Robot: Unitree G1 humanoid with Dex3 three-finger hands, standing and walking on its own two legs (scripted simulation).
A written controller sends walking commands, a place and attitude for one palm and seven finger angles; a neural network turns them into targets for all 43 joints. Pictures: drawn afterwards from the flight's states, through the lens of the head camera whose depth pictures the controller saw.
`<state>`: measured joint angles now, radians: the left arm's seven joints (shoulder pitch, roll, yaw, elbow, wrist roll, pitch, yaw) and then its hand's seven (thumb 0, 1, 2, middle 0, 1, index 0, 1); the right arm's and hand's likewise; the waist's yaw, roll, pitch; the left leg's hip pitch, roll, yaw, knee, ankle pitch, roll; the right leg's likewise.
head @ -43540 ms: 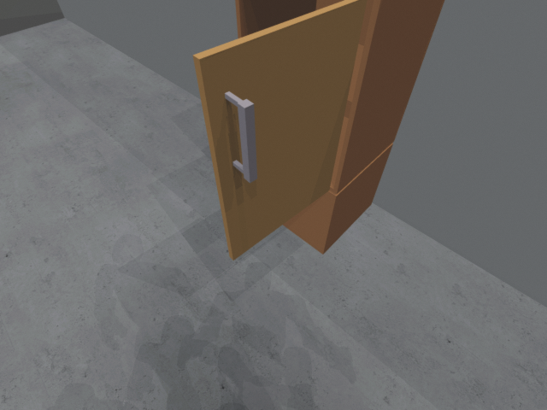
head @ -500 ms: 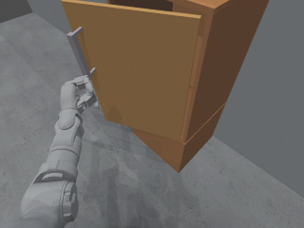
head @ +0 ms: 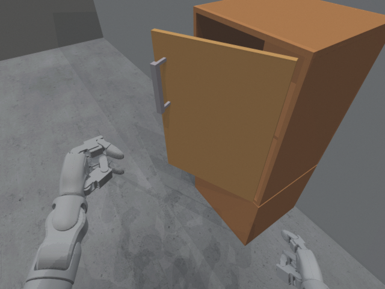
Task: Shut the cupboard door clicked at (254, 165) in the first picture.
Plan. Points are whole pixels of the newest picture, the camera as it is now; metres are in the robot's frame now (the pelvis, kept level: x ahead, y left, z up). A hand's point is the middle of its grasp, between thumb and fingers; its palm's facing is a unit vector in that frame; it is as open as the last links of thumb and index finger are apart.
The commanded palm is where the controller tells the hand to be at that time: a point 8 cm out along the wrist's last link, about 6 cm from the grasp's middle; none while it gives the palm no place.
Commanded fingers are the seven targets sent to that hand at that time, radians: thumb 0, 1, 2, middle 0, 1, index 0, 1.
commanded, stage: draw the hand back to the body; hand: left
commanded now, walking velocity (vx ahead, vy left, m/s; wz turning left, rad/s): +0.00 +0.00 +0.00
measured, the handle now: (161, 86) +0.68 +0.17 +0.08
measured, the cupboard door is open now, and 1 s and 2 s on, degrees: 25 25 25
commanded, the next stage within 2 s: step back with the hand held close in 0.78 s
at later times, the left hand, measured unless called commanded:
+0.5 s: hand (29, 208) +0.19 +0.27 +0.16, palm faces +0.49 -0.75 -0.44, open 6.8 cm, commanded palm +0.15 +0.30 +0.17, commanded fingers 0.00 0.90 0.90 -0.20 -0.30 -0.20 -0.30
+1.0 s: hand (42, 196) +0.21 +0.27 +0.16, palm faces +0.45 -0.77 -0.44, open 7.4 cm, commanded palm +0.16 +0.30 +0.17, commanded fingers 0.00 0.90 0.90 -0.20 -0.30 -0.20 -0.30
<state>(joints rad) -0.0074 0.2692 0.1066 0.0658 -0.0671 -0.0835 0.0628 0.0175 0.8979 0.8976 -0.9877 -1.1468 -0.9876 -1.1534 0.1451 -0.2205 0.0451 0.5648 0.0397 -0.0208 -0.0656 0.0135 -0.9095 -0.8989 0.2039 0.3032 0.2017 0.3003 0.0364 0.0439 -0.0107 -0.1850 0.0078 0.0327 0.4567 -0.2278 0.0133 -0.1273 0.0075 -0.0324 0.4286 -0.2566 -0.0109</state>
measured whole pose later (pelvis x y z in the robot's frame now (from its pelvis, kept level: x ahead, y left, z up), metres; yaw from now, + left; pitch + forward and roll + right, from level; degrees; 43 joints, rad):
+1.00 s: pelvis +0.02 +0.00 +0.00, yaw +0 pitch -1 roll -1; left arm 0.48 0.36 0.37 -0.34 -0.07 -0.12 0.10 0.01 0.89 0.90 -0.21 -0.30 -0.21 -0.31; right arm 0.19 -0.24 0.01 0.62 0.01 -0.05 -0.07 0.02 -0.91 -0.90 0.21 0.30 0.20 0.30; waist 0.05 0.09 -0.03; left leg -0.19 0.02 0.03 0.47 -0.26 0.01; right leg -0.11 0.02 -0.04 0.39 -0.26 -0.01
